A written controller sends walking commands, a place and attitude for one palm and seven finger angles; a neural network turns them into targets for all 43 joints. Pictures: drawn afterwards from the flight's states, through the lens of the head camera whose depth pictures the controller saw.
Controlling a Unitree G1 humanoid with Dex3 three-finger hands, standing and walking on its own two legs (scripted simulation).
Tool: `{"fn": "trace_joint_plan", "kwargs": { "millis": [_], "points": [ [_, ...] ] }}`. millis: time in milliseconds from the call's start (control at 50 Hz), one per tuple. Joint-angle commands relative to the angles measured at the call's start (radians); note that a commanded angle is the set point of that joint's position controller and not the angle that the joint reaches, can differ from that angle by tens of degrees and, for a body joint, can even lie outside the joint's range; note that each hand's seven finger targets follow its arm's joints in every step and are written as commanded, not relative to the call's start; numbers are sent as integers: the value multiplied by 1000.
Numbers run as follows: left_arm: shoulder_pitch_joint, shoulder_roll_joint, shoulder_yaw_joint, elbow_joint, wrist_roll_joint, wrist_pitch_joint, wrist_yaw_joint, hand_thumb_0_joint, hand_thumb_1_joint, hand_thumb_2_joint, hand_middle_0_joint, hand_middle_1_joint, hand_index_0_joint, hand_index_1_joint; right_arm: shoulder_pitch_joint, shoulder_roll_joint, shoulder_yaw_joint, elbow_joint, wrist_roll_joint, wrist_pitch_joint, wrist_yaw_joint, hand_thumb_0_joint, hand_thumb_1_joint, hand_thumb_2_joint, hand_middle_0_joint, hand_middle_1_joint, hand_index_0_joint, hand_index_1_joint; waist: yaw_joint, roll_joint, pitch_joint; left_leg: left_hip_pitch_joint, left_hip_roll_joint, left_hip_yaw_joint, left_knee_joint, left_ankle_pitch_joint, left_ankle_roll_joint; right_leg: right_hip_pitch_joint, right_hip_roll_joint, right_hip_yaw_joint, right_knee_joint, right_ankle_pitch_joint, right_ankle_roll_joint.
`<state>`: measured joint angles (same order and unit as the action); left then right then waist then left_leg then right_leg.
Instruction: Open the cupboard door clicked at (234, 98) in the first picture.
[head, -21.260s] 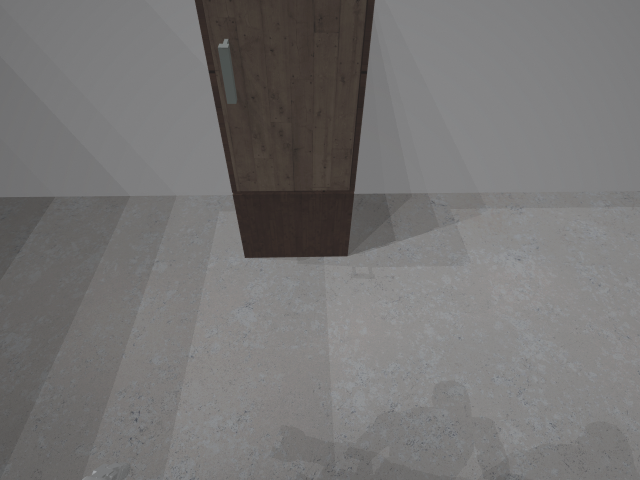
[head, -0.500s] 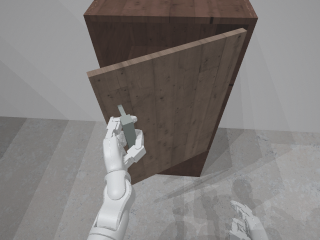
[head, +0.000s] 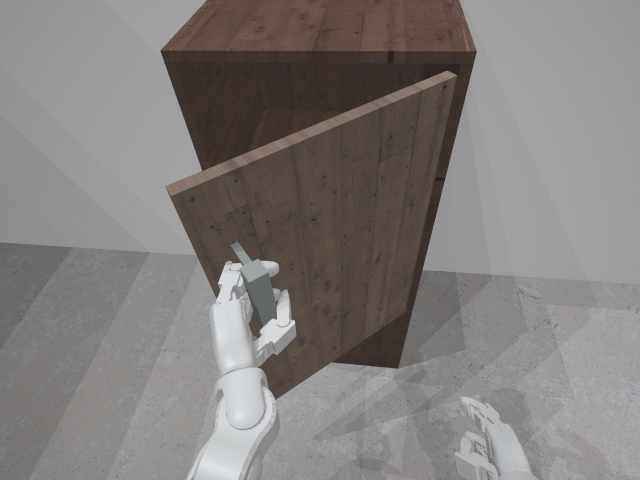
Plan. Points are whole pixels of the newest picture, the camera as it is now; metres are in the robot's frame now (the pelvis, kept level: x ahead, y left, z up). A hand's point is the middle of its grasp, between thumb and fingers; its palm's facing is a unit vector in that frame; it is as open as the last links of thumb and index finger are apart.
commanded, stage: open thumb and fingers to let go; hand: left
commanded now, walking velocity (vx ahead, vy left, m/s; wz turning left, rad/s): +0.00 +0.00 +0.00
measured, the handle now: (256, 293) +0.33 +0.10 +0.07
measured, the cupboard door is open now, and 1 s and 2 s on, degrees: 41 43 45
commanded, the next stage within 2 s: slide the hand sideways off the handle in 0.70 s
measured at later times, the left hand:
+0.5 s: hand (275, 324) +0.29 +0.07 +0.07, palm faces +0.29 -0.95 -0.05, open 13.7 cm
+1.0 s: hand (271, 355) +0.25 +0.07 +0.07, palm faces -0.21 -0.98 -0.06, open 16.2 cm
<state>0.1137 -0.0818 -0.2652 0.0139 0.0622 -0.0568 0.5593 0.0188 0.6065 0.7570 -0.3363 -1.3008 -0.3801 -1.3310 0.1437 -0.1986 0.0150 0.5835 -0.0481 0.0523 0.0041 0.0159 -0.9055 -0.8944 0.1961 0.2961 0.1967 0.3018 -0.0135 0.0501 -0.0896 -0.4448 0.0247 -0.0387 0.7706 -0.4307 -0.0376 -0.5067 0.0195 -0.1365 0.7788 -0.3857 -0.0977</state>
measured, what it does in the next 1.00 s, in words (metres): shifts its weight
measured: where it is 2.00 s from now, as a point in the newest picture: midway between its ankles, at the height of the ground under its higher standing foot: outside the picture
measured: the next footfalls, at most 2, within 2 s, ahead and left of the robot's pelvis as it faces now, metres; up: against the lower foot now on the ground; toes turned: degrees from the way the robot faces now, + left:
none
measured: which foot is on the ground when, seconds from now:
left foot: down 0.00-1.00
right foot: down 0.00-1.00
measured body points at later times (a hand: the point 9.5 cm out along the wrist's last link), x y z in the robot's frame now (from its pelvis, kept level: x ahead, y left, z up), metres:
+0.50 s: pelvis -0.01 +0.01 +0.00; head +0.01 -0.01 +0.44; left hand +0.27 +0.12 +0.07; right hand +0.16 -0.21 -0.11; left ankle -0.02 +0.16 -0.71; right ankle +0.01 -0.05 -0.71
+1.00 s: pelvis -0.02 +0.05 -0.01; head +0.01 +0.03 +0.44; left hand +0.26 +0.12 +0.07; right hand +0.15 -0.17 -0.10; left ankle -0.02 +0.16 -0.71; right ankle +0.01 -0.05 -0.71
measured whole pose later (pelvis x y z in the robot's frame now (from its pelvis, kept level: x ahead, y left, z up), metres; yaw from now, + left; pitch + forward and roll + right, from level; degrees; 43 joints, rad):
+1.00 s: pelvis -0.02 +0.05 -0.01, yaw -1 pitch +6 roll +0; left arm 0.08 0.04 -0.33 0.06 0.02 -0.21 0.11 -0.01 -0.50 0.30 -0.22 -0.38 -0.12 -0.42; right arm 0.24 -0.21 0.03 0.52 0.00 -0.03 0.00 0.02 -0.90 -0.89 0.20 0.30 0.20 0.30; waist 0.01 0.05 -0.07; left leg -0.52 -0.03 -0.01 0.86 -0.45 0.02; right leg -0.57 -0.03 -0.09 0.85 -0.38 -0.04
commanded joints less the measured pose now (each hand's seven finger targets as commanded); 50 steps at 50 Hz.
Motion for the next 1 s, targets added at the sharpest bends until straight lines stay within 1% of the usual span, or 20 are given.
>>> {"fn": "trace_joint_plan", "kwargs": {
  "millis": [0, 80, 140, 220, 260, 300, 420, 500, 540, 600, 660, 780, 800, 820, 840, 860, 880, 920, 940, 980],
  "points": [
    [-84, -121, 2, -219, 24, -96, 2, 0, 410, 690, -365, -1298, -365, -1298, -78, -42, -26, -169, -3, -64, -5, 0, -900, -900, 200, 300, 200, 300, 9, -167, -224, -55, -64, 18, -20, 193, 35, 258, -106, 236, -196, 382, 111],
    [-75, -107, -2, -230, 29, -125, -20, 0, 130, 570, -345, -1268, -345, -1268, -57, -50, -33, -174, -1, -72, -6, 0, -900, -900, 200, 300, 200, 300, 7, -157, -234, -69, -60, 16, -26, 187, 38, 256, -103, 223, -175, 382, 110],
    [-139, -90, 7, -221, 30, -141, -21, 0, -80, 480, -330, -1245, -330, -1245, -65, -55, -35, -174, 0, -78, -12, 0, -900, -900, 200, 300, 200, 300, -2, -153, -209, -80, -61, 15, -17, 162, 41, 228, -110, 247, -196, 309, 112],
    [-157, -109, -4, -178, 32, -151, -11, 0, -360, 360, -310, -1215, -310, -1215, -66, -57, -37, -171, 1, -95, -13, 0, -900, -900, 200, 300, 200, 300, -4, -183, -179, -79, -61, 10, -12, 142, 45, 184, -103, 236, -209, 217, 107],
    [-170, -105, 1, -185, 29, -157, -8, 0, -500, 300, -300, -1200, -300, -1200, -65, -56, -38, -170, 2, -100, -14, 0, -900, -900, 200, 300, 200, 300, 1, -180, -203, -79, -61, 12, -14, 144, 45, 192, -102, 234, -199, 217, 107],
    [-190, -117, -9, -187, 27, -161, -6, 0, -500, 300, -300, -1200, -300, -1200, -57, -54, -37, -169, 0, -108, -14, 0, -900, -900, 200, 300, 200, 300, -1, -166, -207, -75, -62, 14, -12, 150, 45, 186, -99, 227, -192, 221, 106],
    [-266, -134, -27, -138, 42, -167, 6, 0, -500, 300, -250, -900, -250, -900, -53, -58, -37, -156, 1, -122, -12, 0, -900, -900, 200, 300, 200, 300, -14, -161, -188, -62, -59, 16, -10, 142, 51, 123, -81, 187, -177, 149, 94],
    [-270, -167, -57, -132, 52, -158, 17, 0, -500, 300, -217, -700, -217, -700, -47, -58, -38, -164, 1, -122, -4, 0, -900, -900, 200, 300, 200, 300, -9, -132, -223, -40, -55, 21, -16, 172, 51, 113, -60, 143, -136, 175, 81],
    [-267, -177, -64, -122, 50, -149, 22, 0, -500, 300, -200, -600, -200, -600, -48, -59, -37, -169, 3, -121, 0, 0, -900, -900, 200, 300, 200, 300, -3, -126, -215, -33, -50, 18, -29, 184, 50, 104, -47, 111, -116, 175, 72],
    [-312, -169, -53, -128, 42, -139, 33, 0, -500, 300, -175, -450, -175, -450, -57, -60, -34, -171, 5, -115, 0, 0, -900, -900, 200, 300, 200, 300, -5, -128, -211, -34, -50, 17, -30, 181, 50, 99, -42, 110, -116, 162, 71],
    [-278, -187, -56, -125, 40, -124, 39, 0, -500, 300, -150, -300, -150, -300, -65, -57, -33, -175, 6, -107, 4, 0, -900, -900, 200, 300, 200, 300, 13, -97, -215, -26, -46, 16, -40, 207, 46, 105, -32, 92, -96, 183, 60],
    [-321, -224, -80, -111, 43, -98, 51, 0, -500, 300, -150, -300, -150, -300, -80, -60, -28, -174, 8, -96, 16, 0, -900, -900, 200, 300, 200, 300, 6, -105, -189, -32, -39, 5, -43, 202, 43, 70, -22, 71, -79, 150, 55],
    [-329, -112, -297, -119, 144, -137, -168, 0, -500, 300, -150, -300, -150, -300, 15, -99, -31, -147, 10, -96, 21, 0, -900, -900, 200, 300, 200, 300, -87, -177, -123, -4, -41, 11, -31, 222, 68, 33, -29, 107, -72, 253, 60],
    [-372, -45, -222, -186, 104, -185, -287, 0, -500, 300, -150, -300, -150, -300, 30, -99, -42, -180, 20, -98, 13, 0, -900, -900, 200, 300, 200, 300, -62, -125, -215, 7, -43, 12, -24, 263, 72, 71, -32, 106, -50, 316, 53],
    [-350, -19, -215, -179, 85, -214, -360, 0, -500, 300, -150, -300, -150, -300, 31, -94, -36, -192, 22, -107, 7, 0, -900, -900, 200, 300, 200, 300, -41, -104, -242, 5, -49, 14, -19, 276, 74, 101, -35, 110, -33, 348, 53],
    [-352, -1, -207, -205, 69, -234, -418, 0, -500, 300, -150, -300, -150, -300, 29, -94, -36, -201, 27, -113, 1, 0, -900, -900, 200, 300, 200, 300, -39, -82, -265, 15, -47, 11, -17, 269, 72, 106, -36, 112, -30, 339, 52],
    [-353, -8, -221, -210, 43, -247, -479, 0, -500, 300, -150, -300, -150, -300, 32, -94, -30, -211, 31, -126, -1, 0, -900, -900, 200, 300, 200, 300, -48, -79, -254, 13, -50, 7, -18, 254, 75, 99, -36, 112, -30, 324, 54],
    [-288, -24, -198, -216, -31, -250, -543, 0, -500, 300, -150, -300, -150, -300, 26, -90, -23, -236, 49, -148, -5, 0, -900, -900, 200, 300, 200, 300, -37, -67, -234, 12, -47, -2, -31, 221, 70, 90, -30, 104, -41, 266, 53],
    [-274, -36, -181, -222, -68, -244, -547, 0, -500, 300, -150, -300, -150, -300, 17, -87, -18, -245, 56, -158, -7, 0, -900, -900, 200, 300, 200, 300, -37, -70, -206, 5, -45, -6, -40, 188, 67, 76, -26, 94, -51, 220, 56],
    [-214, -22, -116, -219, -114, -220, -524, 0, -500, 300, -150, -300, -150, -300, -1, -90, -12, -259, 64, -170, -10, 0, -900, -900, 200, 300, 200, 300, -15, -121, -161, -28, -43, -13, -64, 126, 58, 72, -22, 82, -71, 129, 60]
  ]
}}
